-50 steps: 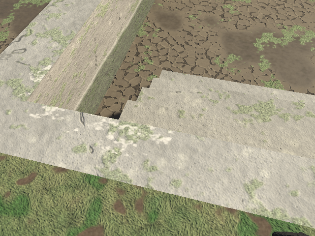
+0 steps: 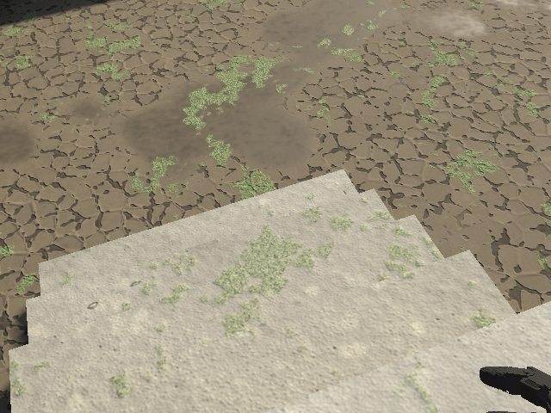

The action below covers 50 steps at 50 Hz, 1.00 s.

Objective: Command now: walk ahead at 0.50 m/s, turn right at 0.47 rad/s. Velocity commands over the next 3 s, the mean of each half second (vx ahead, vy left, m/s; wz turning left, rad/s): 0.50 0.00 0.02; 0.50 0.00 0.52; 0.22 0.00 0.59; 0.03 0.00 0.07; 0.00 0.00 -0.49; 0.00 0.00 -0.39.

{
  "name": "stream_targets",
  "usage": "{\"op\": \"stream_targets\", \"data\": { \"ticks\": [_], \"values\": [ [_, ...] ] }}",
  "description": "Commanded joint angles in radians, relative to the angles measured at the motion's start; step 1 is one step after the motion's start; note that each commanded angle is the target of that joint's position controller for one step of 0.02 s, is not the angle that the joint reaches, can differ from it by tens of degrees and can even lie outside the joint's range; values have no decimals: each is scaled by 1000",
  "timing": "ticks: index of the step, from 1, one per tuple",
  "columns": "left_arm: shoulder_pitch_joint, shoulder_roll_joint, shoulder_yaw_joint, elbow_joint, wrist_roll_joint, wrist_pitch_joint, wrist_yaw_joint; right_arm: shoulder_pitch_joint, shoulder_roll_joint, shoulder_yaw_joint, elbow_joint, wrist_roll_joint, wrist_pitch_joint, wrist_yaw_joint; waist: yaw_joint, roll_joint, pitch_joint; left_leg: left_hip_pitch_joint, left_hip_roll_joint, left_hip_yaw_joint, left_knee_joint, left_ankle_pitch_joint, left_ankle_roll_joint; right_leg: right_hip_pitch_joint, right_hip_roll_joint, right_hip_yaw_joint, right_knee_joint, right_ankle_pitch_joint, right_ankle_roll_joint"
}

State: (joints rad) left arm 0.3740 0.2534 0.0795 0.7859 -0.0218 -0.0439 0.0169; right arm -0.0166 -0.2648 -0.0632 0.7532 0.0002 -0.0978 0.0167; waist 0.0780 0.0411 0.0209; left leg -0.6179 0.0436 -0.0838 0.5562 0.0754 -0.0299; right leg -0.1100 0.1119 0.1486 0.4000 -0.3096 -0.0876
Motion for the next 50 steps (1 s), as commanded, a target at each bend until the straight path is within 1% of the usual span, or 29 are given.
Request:
{"op": "stream_targets", "data": {
  "ticks": [1, 3, 4, 5, 6, 7, 8, 9, 10, 11, 12, 14, 18, 23, 25, 27, 28, 29, 30, 31, 32, 35, 38, 40, 42, 45, 46, 48, 50],
  "values": [
    [57, 142, 34, -29, 0, 0, 13, -103, -93, -20, -103, 7, -30, 17, -1, -138, -3, 68, -33, 31, -54, -36, 28, -1, -260, 212, -38, 276, -124],
    [57, 145, 36, -25, 2, 10, 18, -47, -108, -27, -96, 6, -39, 21, -28, -179, -9, 128, -42, 51, -74, -120, 61, 43, -275, 236, 11, 365, -113],
    [33, 135, 30, -33, 1, 13, 17, 41, -125, -36, -70, -2, -44, 17, -75, -179, -43, 242, -52, 66, -114, -101, 90, 41, -243, 219, 84, 460, -93],
    [10, 106, 18, -51, 8, 12, 12, 170, -164, -50, -46, -19, -50, 16, -133, -142, -149, 457, 21, 6, -80, -45, 142, -21, -192, 167, 255, 488, -60],
    [103, 61, 4, -58, 7, 6, 13, 324, -230, -72, -23, -28, -48, 12, -148, 37, -308, 821, 209, -276, -58, -79, 270, -301, -80, 64, 584, 283, 9],
    [212, 63, -3, -38, -8, -4, 8, 422, -226, -76, 29, 3, -32, 25, -140, 280, -389, 982, 332, -643, -192, -338, 368, -532, -5, 18, 838, -272, 59],
    [133, 137, 12, -42, -14, -10, 2, 402, -147, -51, 26, 36, -21, 25, -159, 174, -257, 915, 315, -667, -243, -578, 335, -662, -62, 53, 934, -265, 54],
    [2, 158, 17, -73, -11, -14, 0, 325, -121, -39, 10, 32, -8, 22, -159, 67, -114, 764, 278, -550, -269, -582, 301, -698, -105, 1, 940, -176, 54],
    [-81, 148, 16, -100, 5, -23, 2, 277, -116, -33, -2, 12, 2, 21, -142, 9, -35, 626, 241, -467, -291, -485, 293, -683, -133, -35, 892, -114, 52],
    [-93, 136, 18, -108, 19, -30, 3, 250, -107, -27, -12, -3, 7, 21, -113, 2, -15, 543, 204, -404, -306, -381, 287, -644, -165, -40, 824, -61, 52],
    [-69, 119, 19, -107, 19, -33, 3, 238, -94, -21, -15, -9, 7, 20, -85, 31, -27, 493, 168, -360, -314, -292, 282, -588, -187, -44, 774, -33, 54],
    [-56, 94, 15, -112, 19, -35, 4, 248, -88, -20, -14, 0, 8, 16, -66, 61, -47, 458, 137, -307, -326, -189, 293, -548, -199, -63, 670, -34, 73],
    [-221, 59, -12, -168, 31, -39, 4, 306, -157, -42, 2, 15, 21, -14, -107, 40, -28, 386, 105, -210, -342, -99, 281, -485, -183, -91, 352, 168, 101],
    [-328, 72, -16, -200, 15, -64, -21, 400, -173, -43, 28, 24, 58, -33, -140, 67, -61, 366, 89, -210, -266, -53, 254, -310, -113, -96, 190, 351, 110],
    [-299, 95, -5, -197, 17, -67, -26, 414, -167, -43, 15, 24, 75, -38, -115, 72, -65, 355, 79, -240, -210, -112, 232, -223, -95, -107, 164, 289, 104],
    [-182, 120, 11, -169, 20, -69, -24, 397, -145, -36, -9, 30, 82, -45, -36, 66, -75, 312, 53, -274, -113, -193, 189, -57, -117, -105, 83, 229, 68],
    [-33, 168, 28, -144, 27, -71, -22, 374, -95, -19, -33, 23, 82, -42, 31, -9, -157, 240, 6, -223, 110, -273, 151, 116, -254, 20, 49, 204, 3],
    [46, 231, 44, -122, 32, -60, -21, 507, -20, -3, -45, 20, 72, -38, -7, -261, -271, 7, -109, -88, 438, -629, 94, 371, -461, 268, 53, 186, -119],
    [91, 225, 47, -85, 16, -50, -37, 531, -71, -10, -65, 39, 61, -35, -8, -391, -263, -189, -84, -64, 621, -706, 91, 357, -542, 530, -44, -97, -202],
    [54, 167, 32, -97, 9, -50, -43, 454, -153, -37, -61, 53, 65, -38, 7, -237, -134, -237, -47, -87, 706, -606, 90, 245, -500, 480, -83, -186, -184],
    [-7, 132, 19, -103, 15, -48, -46, 403, -167, -47, -70, 49, 76, -39, -10, -168, -63, -225, -24, -72, 733, -521, 85, 142, -464, 369, -102, -132, -161],
    [-124, 74, 2, -97, 10, -52, -43, 410, -120, -52, -80, 32, 109, -29, -90, -153, 6, -130, 51, -90, 643, -417, 71, -54, -397, 172, -153, 23, -134],
    [-82, 113, 21, -56, 23, -64, -32, 381, -80, -42, -95, 12, 116, -21, -81, -81, -23, -108, 47, -31, 603, -264, 48, -76, -383, 26, -121, 199, -156],
    [-58, 132, 24, -28, 37, -76, -25, 387, -81, -44, -88, 7, 110, -15, -81, -74, -46, -139, 50, -66, 626, -156, 61, -62, -422, 2, -46, 338, -156],
    [-50, 124, 23, -23, 22, -84, -13, 308, -118, -65, -107, 26, 103, -8, -77, -113, -11, -211, 61, -137, 481, -3, 79, -17, -400, -55, -5, 242, -88],
    [-17, 118, 15, -12, 31, -67, 33, 200, -99, -56, -130, -3, 98, 23, -42, -105, 30, -105, 14, -82, 241, 360, 76, -160, -362, -209, 125, 138, -23],
    [1, 110, 10, -6, 28, -58, 40, 168, -60, -42, -134, -4, 96, 38, -24, -90, 27, -25, -4, -14, 186, 425, 73, -207, -354, -248, 148, 82, -11],
    [23, 136, 16, -8, 29, -44, 40, 135, -28, -31, -144, 19, 109, 57, 0, -108, 46, 72, -18, 20, 141, 420, 72, -271, -368, -266, 214, -10, -2],
    [45, 151, 25, -5, 15, -29, 37, 77, -30, -28, -164, 32, 129, 62, 27, -129, 81, 41, -7, 18, 96, 324, 73, -225, -404, -244, 294, -27, 15]
  ]
}}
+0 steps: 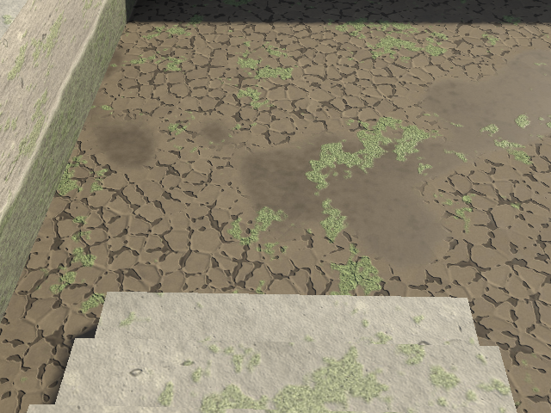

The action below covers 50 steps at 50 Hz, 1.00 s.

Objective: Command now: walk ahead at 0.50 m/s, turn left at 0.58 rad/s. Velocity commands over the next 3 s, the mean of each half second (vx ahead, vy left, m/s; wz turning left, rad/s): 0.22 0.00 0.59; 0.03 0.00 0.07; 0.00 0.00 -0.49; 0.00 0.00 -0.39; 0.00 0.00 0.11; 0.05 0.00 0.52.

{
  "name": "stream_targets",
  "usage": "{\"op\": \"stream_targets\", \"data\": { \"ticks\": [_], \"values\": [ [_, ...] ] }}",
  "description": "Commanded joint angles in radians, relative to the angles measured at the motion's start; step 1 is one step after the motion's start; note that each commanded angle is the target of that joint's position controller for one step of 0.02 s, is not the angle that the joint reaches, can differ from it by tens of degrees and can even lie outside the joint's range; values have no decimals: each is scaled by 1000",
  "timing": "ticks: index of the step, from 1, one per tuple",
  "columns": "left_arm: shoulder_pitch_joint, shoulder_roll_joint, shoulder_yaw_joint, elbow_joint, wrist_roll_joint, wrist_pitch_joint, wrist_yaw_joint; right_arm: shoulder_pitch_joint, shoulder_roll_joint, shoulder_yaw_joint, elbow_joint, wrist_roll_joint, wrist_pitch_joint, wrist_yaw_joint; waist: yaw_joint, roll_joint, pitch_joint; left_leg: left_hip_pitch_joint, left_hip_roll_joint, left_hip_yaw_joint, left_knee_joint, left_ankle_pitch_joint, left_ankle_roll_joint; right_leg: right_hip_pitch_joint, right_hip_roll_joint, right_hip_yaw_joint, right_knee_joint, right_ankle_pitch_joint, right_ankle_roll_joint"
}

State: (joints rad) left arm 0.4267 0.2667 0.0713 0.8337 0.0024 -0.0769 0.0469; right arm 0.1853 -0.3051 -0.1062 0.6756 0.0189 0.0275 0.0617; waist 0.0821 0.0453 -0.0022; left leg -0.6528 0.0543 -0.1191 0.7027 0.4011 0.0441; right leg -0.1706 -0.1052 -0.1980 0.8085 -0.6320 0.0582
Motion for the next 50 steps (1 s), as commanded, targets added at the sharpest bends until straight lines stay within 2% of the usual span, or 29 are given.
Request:
{"op": "stream_targets", "data": {
  "ticks": [1, 4, 6, 7, 8, 9, 10, 11, 13, 15, 17, 19, 23, 26, 29, 30, 31, 32, 33, 34, 35, 36, 40, 43, 45, 46, 47, 49, 50],
  "values": [
    [3, 143, 38, -47, -17, 13, 7, -149, 6, 17, -91, 16, 11, 17, 39, -138, 125, 39, -5, 54, -89, -47, -1, -119, -208, 113, -70, 311, -119],
    [22, 108, 24, -15, -22, 42, 11, -16, -26, 1, 0, -1, 13, 3, 6, -119, 80, 225, -2, 132, -234, -22, 0, -103, -223, 75, 244, 534, -75],
    [-44, 151, 26, 0, -38, 28, 3, 319, -122, -48, 118, -25, -6, -21, -220, -44, -74, 705, -59, 187, -377, 156, 72, -238, -109, 4, 775, 575, -16],
    [44, 64, 14, -21, 0, 14, 3, 332, -234, -49, 144, -44, -27, -23, -171, 275, -96, 1057, 74, 10, -89, 715, 165, -691, 45, 29, 1289, -328, 54],
    [100, 82, -8, -86, -7, -15, -11, 332, -262, -34, 106, -35, -33, -16, -155, 341, -349, 1232, 230, -223, 62, 913, 330, -828, 47, 230, 1429, -334, 96],
    [13, 121, -8, -126, -26, -14, -10, 279, -217, -24, 75, -11, -14, -22, -182, 206, -448, 1207, 288, -300, -24, 725, 390, -848, 21, 275, 1376, -313, 104],
    [-62, 117, -19, -164, -50, -8, -2, 252, -211, -18, 79, -1, 0, -26, -165, 49, -406, 1076, 321, -368, -144, 265, 404, -885, -6, 295, 1255, -140, 61],
    [-155, 85, -30, -193, -61, 8, 23, 167, -204, -10, 82, 4, 5, -36, -120, 9, -313, 875, 353, -498, -238, -87, 402, -905, -10, 291, 1192, -39, 51],
    [-132, 170, 9, -151, -32, 50, 51, 30, -99, 36, 29, -25, -30, -36, -45, -129, -122, 464, 330, -482, -222, -153, 330, -768, -20, 370, 900, 190, 8],
    [-133, 137, 17, -157, 15, 68, 64, -17, -97, 38, 20, -25, -44, -56, -13, -42, -25, 258, 168, -292, -201, -29, 255, -669, 17, 327, 622, 377, 22],
    [-177, 55, -2, -193, 39, 55, 51, 4, -109, 33, 31, -25, -29, -105, -10, 22, -120, 239, 79, -214, -145, 215, 224, -490, 59, 291, 405, 540, 33],
    [-86, 62, -3, -160, 24, 43, 7, -54, -129, 36, -11, -40, -10, -124, 25, 55, -247, 282, 84, -216, -76, 335, 237, -390, 91, 281, 500, 661, 53],
    [-250, 72, 7, -244, 30, 72, -14, 21, -82, 42, -30, -5, 17, -123, -52, 26, -125, 376, 68, -356, -17, -43, 269, -604, 112, 326, 475, 540, 37],
    [-248, 67, -3, -256, 13, 63, -35, -40, -51, 57, -78, -19, 27, -126, -43, 97, -110, 349, 105, -413, -10, 75, 260, -497, 98, 328, 434, 348, 18],
    [-152, 82, 0, -216, 0, 55, -55, -113, -44, 55, -97, -2, 24, -126, -9, 154, -116, 312, 46, -338, 27, 151, 181, -267, 84, 272, 175, 390, -6],
    [-66, 70, -2, -182, -1, 50, -64, -167, -27, 58, -108, 8, 25, -127, 40, 132, -114, 242, -3, -275, 65, 94, 133, -99, 87, 237, 0, 499, -29],
    [-47, 129, 14, -157, -2, 42, -68, -76, -6, 49, -111, 19, 31, -134, -22, -64, -67, 212, -143, -191, 194, -155, 50, -45, 60, 332, -161, 969, -87],
    [-78, 178, 24, -152, -2, 41, -66, 23, 28, 51, -107, 29, 31, -135, -97, -329, -25, 56, -278, -189, 407, -827, -22, -20, -119, 673, -316, 1223, -211],
    [-120, 97, -6, -167, 1, 31, -76, 43, 1, 41, -80, 19, 22, -135, -133, -290, 22, -62, -298, -251, 558, -1072, -55, 2, -209, 737, -289, 1371, -289],
    [-123, 110, 0, -175, -2, 31, -85, 14, -29, 30, -79, 3, 20, -141, -119, -187, 0, -115, -291, -244, 635, -1074, -70, 51, -212, 684, -251, 1455, -305],
    [-140, 147, 12, -160, 8, 37, -96, -28, -20, 27, -90, 25, 28, -142, -144, -195, -34, -124, -245, -222, 672, -1058, -86, 35, -239, 770, -280, 1248, -361],
    [-165, 108, 3, -165, 5, 41, -96, -68, -45, 21, -67, 30, 44, -149, -114, -109, -11, -88, -196, -242, 644, -986, -95, -26, -209, 715, -269, 1146, -348],
    [-232, 100, 0, -150, -27, 97, -71, -91, 85, 63, -66, 1, 68, -86, -138, -178, -70, 288, -103, 28, 202, -888, -116, -152, -18, 463, -321, 833, -224],
    [-202, 107, 6, -155, -32, 103, -49, -143, 66, 60, -95, 1, 50, -86, -101, -233, -69, 343, -103, 56, -7, -826, -101, -89, -14, 505, -326, 769, -230],
    [-184, 94, 8, -157, -36, 103, -33, -94, 38, 56, -86, -14, 31, -90, -103, -227, -98, 436, -73, 11, -170, -571, -56, -59, -6, 538, -318, 752, -202],
    [-173, 93, 11, -170, -33, 99, -24, -71, -13, 45, -87, -28, 22, -91, -87, -148, -129, 497, -15, -39, -154, -270, -19, -70, 30, 524, -266, 682, -172],
    [-126, 83, 10, -185, -34, 109, -19, -82, -92, 17, -73, -35, 21, -99, -27, 51, -128, 486, 55, -83, -142, -152, 76, -133, 114, 404, -206, 448, -115],
    [-134, 83, 13, -181, -15, 122, -21, -94, -47, 24, -79, -43, 13, -104, -63, 162, -127, 427, 182, -199, -237, -125, 232, -161, 204, 286, 97, 182, -31],
    [-156, 77, 15, -203, -18, 129, -16, -57, -39, 28, -67, -32, 16, -99, -66, 133, -104, 467, 203, -227, -257, -146, 264, -265, 212, 288, 174, 85, -32]
  ]
}}
Over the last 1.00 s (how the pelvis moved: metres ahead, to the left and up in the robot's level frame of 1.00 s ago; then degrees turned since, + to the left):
0.48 0.05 -0.05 21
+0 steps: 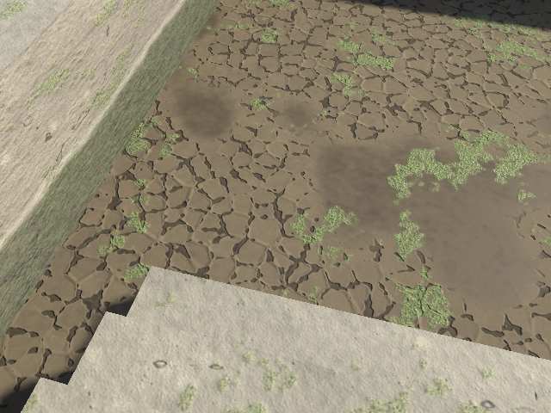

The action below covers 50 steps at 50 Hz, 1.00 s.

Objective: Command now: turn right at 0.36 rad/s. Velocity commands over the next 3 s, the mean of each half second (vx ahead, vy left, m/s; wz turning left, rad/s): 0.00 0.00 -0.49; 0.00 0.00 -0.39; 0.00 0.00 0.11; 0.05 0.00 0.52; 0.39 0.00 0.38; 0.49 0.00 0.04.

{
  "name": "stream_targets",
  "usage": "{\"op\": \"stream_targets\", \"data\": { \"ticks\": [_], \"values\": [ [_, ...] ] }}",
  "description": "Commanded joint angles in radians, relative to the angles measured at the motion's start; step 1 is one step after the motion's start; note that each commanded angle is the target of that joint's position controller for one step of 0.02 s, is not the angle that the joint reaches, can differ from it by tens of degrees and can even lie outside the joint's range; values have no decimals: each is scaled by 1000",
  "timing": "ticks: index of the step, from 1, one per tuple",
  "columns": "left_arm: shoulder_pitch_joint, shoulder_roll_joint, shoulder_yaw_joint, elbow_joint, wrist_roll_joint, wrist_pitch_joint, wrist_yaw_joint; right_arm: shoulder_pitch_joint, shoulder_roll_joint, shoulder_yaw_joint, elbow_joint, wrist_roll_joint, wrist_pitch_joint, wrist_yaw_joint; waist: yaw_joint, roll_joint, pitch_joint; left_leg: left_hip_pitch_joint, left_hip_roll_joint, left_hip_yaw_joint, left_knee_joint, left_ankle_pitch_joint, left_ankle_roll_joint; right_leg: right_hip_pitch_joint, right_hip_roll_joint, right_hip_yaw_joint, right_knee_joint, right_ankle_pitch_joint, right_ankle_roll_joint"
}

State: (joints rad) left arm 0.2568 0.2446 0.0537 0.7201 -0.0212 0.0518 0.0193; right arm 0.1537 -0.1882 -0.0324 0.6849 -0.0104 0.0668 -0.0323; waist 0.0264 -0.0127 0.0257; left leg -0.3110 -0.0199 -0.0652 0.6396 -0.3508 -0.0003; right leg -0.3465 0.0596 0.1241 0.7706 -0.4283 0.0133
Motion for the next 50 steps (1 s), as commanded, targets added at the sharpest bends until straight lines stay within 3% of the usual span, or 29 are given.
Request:
{"op": "stream_targets", "data": {
  "ticks": [1, 2, 4, 6, 9, 10, 11, 12, 13, 14, 15, 17, 20, 26, 28, 30, 32, 34, 35, 37, 39, 40, 41, 44, 45, 46, 47, 48, 50],
  "values": [
    [-18, 100, 33, -107, 9, 6, 15, 7, -161, -48, -63, 12, -25, -5, -36, 192, -109, 153, 324, -305, -189, 625, 340, -178, 38, -27, 340, -176, 23],
    [-48, 84, 29, -137, 7, 9, 14, 31, -152, -44, -46, 24, -27, -6, -37, 190, -71, 215, 375, -346, -174, 674, 340, -297, -13, 26, 335, -243, 19],
    [-60, 63, 17, -143, 4, 13, 6, 35, -175, -54, -30, 21, -18, -10, -35, 142, -84, 207, 342, -246, -137, 730, 298, -269, -37, -20, 289, -165, 26],
    [-44, 52, 7, -143, -5, 16, -9, -17, -206, -62, -38, 17, 1, -14, -26, 171, -121, 136, 296, -139, -133, 714, 261, -138, -32, -106, 207, -96, 19],
    [-26, 64, 12, -155, -18, 18, -22, -35, -226, -64, -35, 34, 16, -19, -20, 212, -124, 67, 276, -76, -120, 504, 214, -5, -11, -167, 13, -10, -22],
    [12, 62, 17, -145, -13, 18, -20, -47, -225, -63, -33, 46, 16, -20, 6, 199, -129, 18, 269, -46, -76, 387, 181, 77, 7, -188, -106, 82, -51],
    [55, 71, 26, -131, -5, 22, -18, -38, -201, -59, -31, 51, 16, -21, 20, 132, -115, -82, 234, 4, 38, 246, 133, 184, 23, -158, -205, 135, -82],
    [131, 157, 52, -131, 4, 17, -18, -39, -151, -47, -53, 28, 11, -20, 33, -105, -105, -369, 132, 92, 356, -75, 34, 388, -130, 149, -297, 391, -161],
    [153, 276, 67, -155, 18, -1, -32, -138, -117, -34, -133, -7, -12, -15, 31, -281, -107, -620, -13, 26, 562, -379, -23, 402, -394, 583, -378, 756, -318],
    [135, 279, 67, -163, 60, -20, -38, -195, -172, -50, -141, 21, -31, -22, 66, -178, -110, -649, -15, -102, 653, -369, -32, 327, -430, 661, -427, 521, -414],
    [67, 235, 52, -170, 56, -26, -34, -178, -212, -67, -123, 30, -32, -35, 21, -107, -46, -659, -1, -114, 712, -272, -38, 277, -374, 567, -402, 404, -391],
    [-38, 182, 27, -195, 10, -9, -8, -97, -215, -77, -69, -5, -8, -54, -38, -74, -29, -615, 27, -89, 754, -88, -60, 173, -281, 411, -357, 377, -292],
    [-74, 146, 2, -215, 12, 6, 15, -39, -172, -67, -62, -12, 6, -40, -66, -58, -71, -501, -1, -36, 872, 82, -86, 46, -198, 313, -325, 479, -251],
    [-8, 140, -9, -194, -1, 19, 47, -96, -123, -38, -130, -18, -6, -36, -27, -92, -104, -585, -29, -42, 819, 129, -99, 173, -165, 359, -249, 572, -249],
    [0, 147, -5, -192, -3, 22, 53, -113, -118, -32, -146, -19, -13, -29, -18, -101, -113, -595, -29, -53, 734, 125, -99, 223, -160, 400, -230, 556, -232],
    [-44, 159, -5, -211, 5, 20, 58, -83, -131, -34, -135, -23, -23, -24, -35, -107, -159, -511, -43, -38, 783, 171, -104, 191, -157, 412, -193, 690, -233],
    [-33, 142, -2, -208, -8, 32, 55, -122, -102, -20, -167, -10, -24, -14, -12, -149, -116, -553, -36, -61, 632, 67, -96, 238, -147, 457, -215, 578, -229],
    [-66, 152, -2, -225, 7, 33, 56, -124, -123, -23, -157, -11, -42, -2, -17, -130, -151, -456, -42, -41, 631, 118, -90, 215, -151, 470, -186, 666, -231],
    [-49, 143, 0, -216, 0, 39, 53, -140, -113, -15, -167, 1, -41, 7, 9, -153, -127, -481, -28, -63, 508, 43, -82, 259, -163, 487, -215, 582, -230],
    [-98, 141, -3, -231, 16, 37, 48, -104, -129, -20, -141, 3, -55, 19, -8, -150, -152, -306, -34, -21, 515, 68, -77, 167, -149, 470, -204, 690, -246],
    [-67, 130, -2, -214, 6, 47, 36, -130, -114, -12, -152, 25, -60, 35, 30, -176, -109, -244, -27, -23, 299, -85, -61, 183, -138, 481, -262, 591, -261],
    [-112, 132, -2, -225, 14, 42, 30, -79, -127, -18, -122, 16, -65, 43, 2, -155, -135, -100, -38, 13, 342, 12, -59, 92, -124, 470, -256, 642, -266],
    [-116, 121, -5, -219, 6, 45, 22, -78, -110, -14, -131, 28, -63, 46, 7, -173, -99, -104, -30, -6, 162, -112, -38, 122, -120, 469, -285, 581, -265],
    [-127, 69, -22, -197, -1, 30, 16, 59, -95, -22, -68, 17, -65, 53, -53, -93, -93, 232, 2, -26, -192, 143, 18, -5, -55, 445, -262, 317, -200],
    [-64, 27, -29, -190, 12, 22, 10, 109, -165, -33, -55, -7, -67, 59, -20, 112, -133, 377, 155, -192, -192, 482, 86, -110, 42, 338, -67, 31, -120],
    [-46, 48, -15, -191, -11, 9, 12, 138, -164, -25, -41, -41, -74, 64, -6, 263, -95, 317, 308, -423, -275, 537, 259, -217, 119, 277, -36, -216, -48],
    [-103, 110, 8, -193, -11, -3, 18, 98, -120, -13, -48, -36, -86, 66, -18, 214, -32, 245, 327, -492, -326, 372, 309, -244, 64, 257, 12, -225, -5],
    [-138, 125, 18, -184, -7, -1, 19, 56, -109, -9, -53, -22, -88, 62, -19, 187, -12, 231, 297, -455, -328, 262, 290, -247, 31, 221, 43, -157, 18],
    [-107, 83, 14, -139, 13, 19, 14, 13, -103, -2, -55, 1, -75, 48, 2, 138, -24, 168, 231, -345, -330, 151, 229, -168, -13, 150, 64, -22, 51]
  ]
}}
Over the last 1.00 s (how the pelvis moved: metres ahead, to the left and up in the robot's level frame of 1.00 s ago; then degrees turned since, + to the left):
0.19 0.00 -0.13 17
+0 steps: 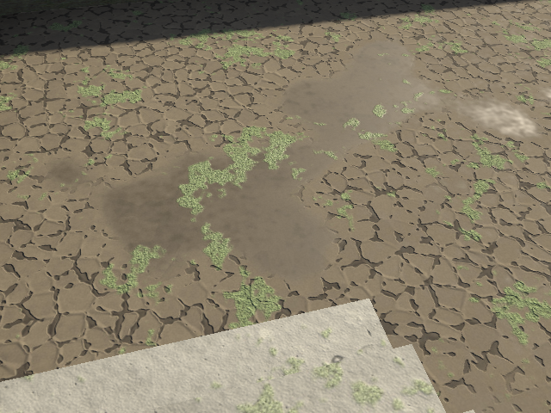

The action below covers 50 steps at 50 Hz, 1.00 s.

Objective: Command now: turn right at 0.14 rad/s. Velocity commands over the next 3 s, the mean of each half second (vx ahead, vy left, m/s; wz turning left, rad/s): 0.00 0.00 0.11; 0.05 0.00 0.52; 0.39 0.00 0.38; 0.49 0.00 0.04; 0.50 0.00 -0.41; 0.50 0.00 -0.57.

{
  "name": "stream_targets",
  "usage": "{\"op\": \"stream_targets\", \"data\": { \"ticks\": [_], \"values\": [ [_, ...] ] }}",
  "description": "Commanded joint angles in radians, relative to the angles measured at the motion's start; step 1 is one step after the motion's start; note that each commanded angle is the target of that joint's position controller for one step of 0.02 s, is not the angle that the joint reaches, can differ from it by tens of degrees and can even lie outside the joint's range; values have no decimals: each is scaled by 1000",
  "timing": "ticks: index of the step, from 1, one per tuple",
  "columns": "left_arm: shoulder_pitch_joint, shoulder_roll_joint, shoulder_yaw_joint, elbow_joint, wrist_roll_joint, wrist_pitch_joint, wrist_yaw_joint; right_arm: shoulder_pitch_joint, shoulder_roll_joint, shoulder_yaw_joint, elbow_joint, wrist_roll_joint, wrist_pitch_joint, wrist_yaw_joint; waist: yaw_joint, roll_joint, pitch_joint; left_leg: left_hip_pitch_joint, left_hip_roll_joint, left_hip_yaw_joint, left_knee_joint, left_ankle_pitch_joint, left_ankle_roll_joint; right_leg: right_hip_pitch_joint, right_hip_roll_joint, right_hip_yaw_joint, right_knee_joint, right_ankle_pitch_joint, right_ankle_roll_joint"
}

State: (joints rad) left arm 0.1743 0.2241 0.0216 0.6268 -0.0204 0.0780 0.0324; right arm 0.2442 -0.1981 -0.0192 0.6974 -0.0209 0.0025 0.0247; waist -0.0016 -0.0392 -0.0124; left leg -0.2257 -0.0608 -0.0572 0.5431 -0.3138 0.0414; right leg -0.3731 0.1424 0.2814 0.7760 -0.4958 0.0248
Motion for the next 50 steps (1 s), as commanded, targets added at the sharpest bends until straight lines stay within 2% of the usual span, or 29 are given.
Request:
{"op": "stream_targets", "data": {
  "ticks": [1, 4, 8, 10, 11, 13, 17, 20, 22, 23, 24, 25, 26, 27, 28, 30, 32, 34, 36, 37, 38, 39, 40, 41, 42, 44, 45, 48, 50],
  "values": [
    [4, 64, 35, -21, 11, -4, -9, -88, -89, -11, -63, 13, -4, -15, 44, 159, 9, 20, 239, -294, -239, 125, 165, -62, -108, -50, 59, 95, 45],
    [32, -9, 7, 24, 7, -15, -17, -68, -61, 3, -48, 13, 7, -22, 33, 174, 45, -98, 174, -192, -271, 112, 136, 109, -127, -144, -86, 159, 31],
    [61, 34, 12, 49, 35, -25, -11, 23, -76, 6, -7, 25, -11, -23, 22, 125, 36, -21, 164, -202, -241, 192, 98, 197, -168, -103, -316, 347, 26],
    [74, 108, 29, 75, 23, -33, -2, 85, -88, 1, 1, 27, -18, -19, -31, 15, 42, -4, 129, -175, -227, 238, 67, 197, -186, -91, -333, 404, 7],
    [86, 88, 29, 91, 19, -40, 0, 73, -93, -1, 11, 33, -12, -24, -7, 5, 41, 39, 116, -148, -220, 225, 60, 169, -175, -94, -365, 368, 9],
    [69, 91, 32, 97, 17, -50, 13, 40, -114, -12, -7, 45, 5, -39, -11, 4, 33, 59, 106, -143, -198, 309, 61, 176, -164, -118, -365, 409, 23],
    [72, 98, 43, 67, 16, -56, 37, -7, -140, -31, -76, 47, 37, -57, -1, 82, -53, 76, 112, -189, -141, 479, 85, 181, -148, -188, -264, 422, 26],
    [91, 95, 53, 48, 25, -48, 32, -25, -149, -39, -119, 44, 67, -70, 6, 95, -69, -2, 101, -220, -70, 453, 102, 179, -143, -222, -195, 446, 1],
    [114, 105, 61, 44, 30, -46, 22, -37, -144, -37, -154, 41, 81, -75, 11, 57, -72, -109, 75, -219, -8, 364, 88, 217, -159, -221, -180, 473, -39],
    [133, 117, 67, 47, 32, -46, 18, -50, -138, -34, -169, 42, 84, -75, 19, 20, -71, -185, 41, -197, 51, 303, 69, 251, -187, -192, -194, 494, -75],
    [189, 155, 80, 56, 36, -47, 16, -71, -118, -27, -189, 39, 83, -74, 44, -67, -80, -299, -20, -153, 168, 181, 33, 312, -273, -87, -264, 504, -146],
    [248, 202, 89, 67, 49, -51, 9, -91, -97, -23, -211, 39, 77, -70, 67, -208, -89, -430, -82, -98, 338, -122, -13, 371, -434, 95, -372, 583, -275],
    [212, 191, 82, 50, 50, -59, 11, -92, -122, -38, -211, 38, 67, -64, 66, -201, -80, -511, -59, -103, 589, -395, -50, 359, -570, 200, -394, 706, -385],
    [199, 186, 77, 41, 49, -66, 13, -101, -140, -49, -212, 36, 61, -60, 56, -97, -54, -574, -19, -121, 768, -388, -72, 331, -606, 196, -387, 763, -411],
    [136, 182, 74, 35, 47, -64, 15, -68, -137, -51, -192, 35, 67, -60, 12, -52, -41, -553, 10, -122, 793, -315, -82, 280, -567, 103, -373, 756, -371],
    [24, 182, 67, 17, 34, -56, 19, -25, -126, -44, -159, 26, 87, -62, -32, -57, -28, -449, 31, -29, 764, -147, -97, 161, -475, -85, -332, 784, -285],
    [-22, 192, 60, -2, 38, -39, 25, -43, -99, -28, -164, 38, 90, -48, -34, -75, -32, -316, 34, 67, 640, -68, -87, 55, -415, -217, -296, 717, -236],
    [-1, 209, 63, -3, 23, -23, 31, -76, -89, -20, -183, 61, 87, -36, -1, -142, -32, -210, 32, 114, 469, -73, -55, 13, -403, -261, -287, 536, -206],
    [34, 217, 69, 7, 6, -21, 35, -38, -108, -31, -178, 68, 86, -30, 2, -175, -35, -121, 21, 133, 329, -93, -21, -10, -427, -244, -251, 347, -184],
    [22, 207, 67, 6, -6, -21, 36, 32, -114, -43, -154, 66, 84, -30, -31, -155, -45, -24, 0, 152, 206, -34, 4, -54, -422, -258, -194, 264, -162],
    [31, 168, 55, 5, -9, -22, 35, 117, -144, -64, -120, 62, 82, -30, -58, -61, -59, 111, -25, 125, 84, 2, 31, -131, -381, -301, -36, 188, -126],
    [16, 97, 36, -27, 14, -22, 31, 191, -235, -94, -109, 49, 72, -28, -60, 207, -29, 278, 123, -205, -21, 295, 113, -416, -276, -375, 372, -149, -31],
    [-62, 76, 22, -105, 36, -48, 28, 199, -351, -101, -149, 23, 42, -10, -49, 350, -77, 289, 391, -707, -138, 665, 289, -616, -123, -220, 588, -289, 15],
    [-153, 141, 41, -117, 2, -64, 38, 181, -339, -103, -149, -24, 17, 2, -98, 232, -88, 213, 441, -797, -230, 388, 388, -646, -110, -98, 642, -246, 19],
    [-149, 189, 60, -103, -5, -64, 53, 116, -286, -86, -146, -20, 9, -1, -52, 162, -5, 149, 388, -720, -211, 211, 371, -655, -123, -83, 657, -138, 17],
    [-60, 201, 77, -42, 30, -40, 64, 26, -216, -62, -153, 38, 30, -25, 17, 112, 4, 36, 296, -576, -192, -90, 267, -592, -176, -95, 636, 69, 23],
    [-5, 200, 83, -18, 29, -31, 51, 6, -197, -54, -159, 44, 34, -34, 44, 111, 0, -40, 241, -522, -196, -207, 233, -529, -181, -119, 646, 174, 30],
    [18, 128, 68, -12, 31, -46, 19, 56, -174, -46, -143, 44, 29, -60, 39, 92, 4, -88, 171, -470, -217, -287, 212, -497, -181, -165, 598, 347, 42],
    [55, 126, 68, 17, 39, -79, -3, 69, -184, -49, -126, 27, 17, -77, 48, 81, -33, -116, 155, -428, -176, -138, 217, -411, -177, -186, 604, 486, 41]
  ]
}}
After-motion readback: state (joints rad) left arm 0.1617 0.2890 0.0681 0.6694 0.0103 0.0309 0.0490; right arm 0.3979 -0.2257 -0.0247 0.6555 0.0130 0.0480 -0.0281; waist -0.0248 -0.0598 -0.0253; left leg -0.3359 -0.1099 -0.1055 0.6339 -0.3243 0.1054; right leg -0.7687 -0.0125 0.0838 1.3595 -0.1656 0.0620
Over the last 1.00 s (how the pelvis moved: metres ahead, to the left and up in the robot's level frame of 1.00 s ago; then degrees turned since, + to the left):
-0.02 0.01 0.01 -29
